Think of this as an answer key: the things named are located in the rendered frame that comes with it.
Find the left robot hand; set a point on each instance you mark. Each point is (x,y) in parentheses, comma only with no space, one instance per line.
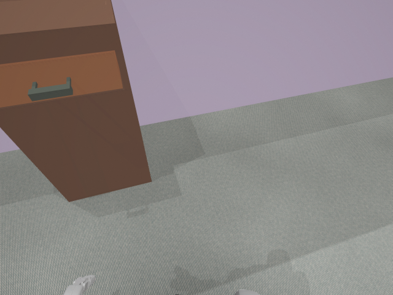
(80,285)

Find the drawer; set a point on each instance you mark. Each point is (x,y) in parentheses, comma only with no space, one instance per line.
(89,73)

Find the handle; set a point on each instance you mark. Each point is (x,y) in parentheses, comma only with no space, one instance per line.
(54,91)

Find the cabinet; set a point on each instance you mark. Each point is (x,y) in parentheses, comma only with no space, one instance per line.
(85,145)

